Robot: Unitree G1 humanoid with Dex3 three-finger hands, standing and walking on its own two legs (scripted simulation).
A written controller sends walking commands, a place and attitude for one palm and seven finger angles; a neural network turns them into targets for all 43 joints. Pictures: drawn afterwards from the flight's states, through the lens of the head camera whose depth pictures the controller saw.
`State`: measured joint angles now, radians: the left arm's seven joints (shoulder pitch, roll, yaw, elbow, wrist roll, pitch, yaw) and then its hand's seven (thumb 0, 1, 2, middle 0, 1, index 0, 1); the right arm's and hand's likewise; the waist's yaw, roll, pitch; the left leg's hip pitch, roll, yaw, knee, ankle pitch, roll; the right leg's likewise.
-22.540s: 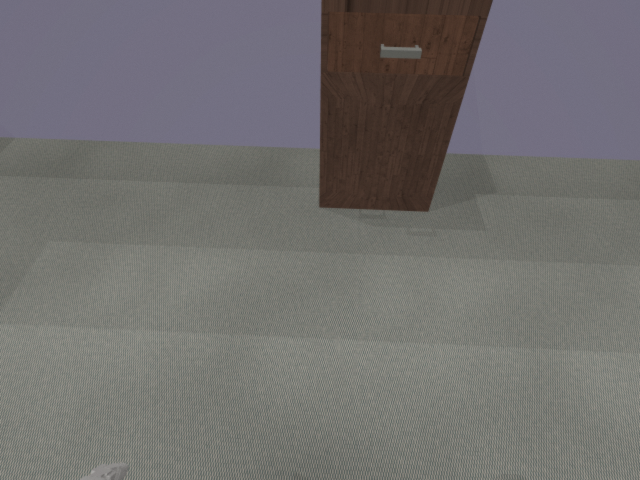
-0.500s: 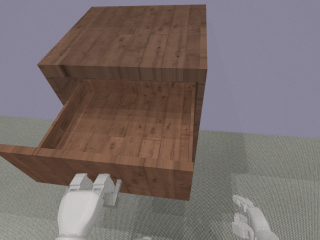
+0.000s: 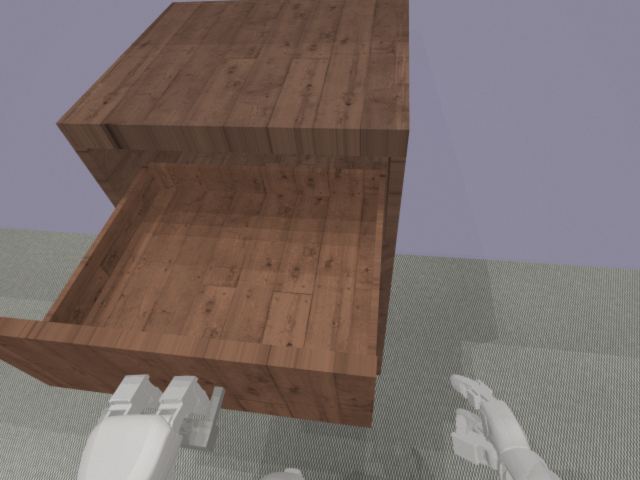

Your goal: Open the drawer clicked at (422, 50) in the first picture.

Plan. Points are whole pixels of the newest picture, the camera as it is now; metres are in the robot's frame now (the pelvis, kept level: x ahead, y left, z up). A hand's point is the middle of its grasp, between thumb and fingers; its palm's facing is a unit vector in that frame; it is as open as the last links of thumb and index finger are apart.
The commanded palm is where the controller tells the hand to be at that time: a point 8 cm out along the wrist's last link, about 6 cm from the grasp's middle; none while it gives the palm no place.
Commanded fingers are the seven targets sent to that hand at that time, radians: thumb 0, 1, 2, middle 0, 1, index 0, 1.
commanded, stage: open the thumb to release the handle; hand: left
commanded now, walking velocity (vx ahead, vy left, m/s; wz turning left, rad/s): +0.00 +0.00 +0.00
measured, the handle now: (165, 409) +0.19 +0.20 +0.03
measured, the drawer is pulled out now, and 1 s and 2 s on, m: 0.30 0.28 0.28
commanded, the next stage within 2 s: lift the hand off the handle in 0.52 s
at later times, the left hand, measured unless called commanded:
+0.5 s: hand (154, 461) +0.15 +0.20 +0.02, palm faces -0.02 -0.13 -0.99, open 11.7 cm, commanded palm +0.11 +0.20 +0.07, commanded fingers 0.00 -0.50 0.30 -0.30 -1.20 -0.30 -1.20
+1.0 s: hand (161, 445) +0.16 +0.20 +0.01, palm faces +0.05 -0.13 -0.99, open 13.7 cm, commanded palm +0.13 +0.20 +0.08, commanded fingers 0.00 -0.50 0.30 -0.30 -1.20 -0.30 -1.20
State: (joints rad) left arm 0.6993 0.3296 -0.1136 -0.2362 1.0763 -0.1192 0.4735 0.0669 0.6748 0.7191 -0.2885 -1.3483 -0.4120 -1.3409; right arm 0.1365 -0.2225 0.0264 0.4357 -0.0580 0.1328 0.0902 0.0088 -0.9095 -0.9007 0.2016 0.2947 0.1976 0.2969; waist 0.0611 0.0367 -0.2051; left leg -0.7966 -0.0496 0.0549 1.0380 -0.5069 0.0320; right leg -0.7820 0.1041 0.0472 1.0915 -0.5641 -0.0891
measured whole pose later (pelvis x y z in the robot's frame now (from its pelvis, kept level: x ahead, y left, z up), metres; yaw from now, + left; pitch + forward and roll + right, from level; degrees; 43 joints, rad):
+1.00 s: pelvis -0.02 +0.00 +0.00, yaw +2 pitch +13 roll +1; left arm 0.45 0.32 -0.17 -0.07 1.08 -0.05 0.51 0.00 -0.49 0.30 -0.34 -1.22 -0.34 -1.23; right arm 0.12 -0.22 0.00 0.51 -0.03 0.18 0.02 0.01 -0.91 -0.90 0.20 0.29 0.20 0.30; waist 0.08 0.06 -0.18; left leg -0.78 -0.06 0.01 1.02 -0.45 0.03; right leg -0.75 0.09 0.01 1.05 -0.52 -0.08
